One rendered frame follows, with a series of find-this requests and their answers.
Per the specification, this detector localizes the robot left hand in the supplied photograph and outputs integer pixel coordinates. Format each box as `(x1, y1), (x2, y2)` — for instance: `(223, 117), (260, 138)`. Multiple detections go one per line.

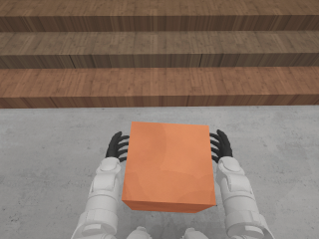
(105, 131), (130, 162)

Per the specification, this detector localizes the robot right shin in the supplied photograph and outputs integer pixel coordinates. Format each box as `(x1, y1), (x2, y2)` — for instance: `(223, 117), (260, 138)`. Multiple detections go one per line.
(184, 228), (195, 234)

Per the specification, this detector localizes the robot left shin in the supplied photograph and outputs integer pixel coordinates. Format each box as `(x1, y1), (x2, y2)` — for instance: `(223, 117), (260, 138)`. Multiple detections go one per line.
(136, 226), (147, 232)

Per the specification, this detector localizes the robot right hand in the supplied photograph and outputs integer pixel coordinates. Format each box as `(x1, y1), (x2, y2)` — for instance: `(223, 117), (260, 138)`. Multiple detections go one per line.
(209, 129), (233, 164)

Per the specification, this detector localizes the robot shin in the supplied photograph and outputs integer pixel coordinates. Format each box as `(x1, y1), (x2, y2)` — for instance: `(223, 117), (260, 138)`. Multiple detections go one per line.
(184, 228), (195, 234)
(136, 226), (147, 232)

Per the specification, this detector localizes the left robot forearm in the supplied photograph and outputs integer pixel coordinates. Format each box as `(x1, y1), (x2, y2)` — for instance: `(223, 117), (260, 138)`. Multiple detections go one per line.
(71, 156), (123, 239)

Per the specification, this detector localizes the right robot forearm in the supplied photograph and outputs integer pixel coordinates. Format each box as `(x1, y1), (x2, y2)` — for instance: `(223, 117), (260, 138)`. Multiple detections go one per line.
(215, 156), (275, 239)

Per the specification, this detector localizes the carton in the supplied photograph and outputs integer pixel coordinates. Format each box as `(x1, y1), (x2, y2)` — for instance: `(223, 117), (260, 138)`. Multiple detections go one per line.
(121, 121), (216, 213)

